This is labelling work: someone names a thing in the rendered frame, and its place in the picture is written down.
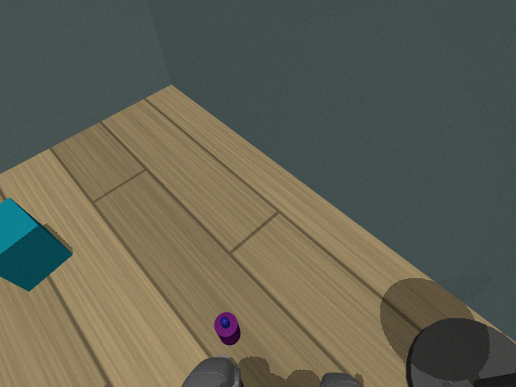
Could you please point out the coat stand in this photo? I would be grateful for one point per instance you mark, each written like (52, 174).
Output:
(463, 351)

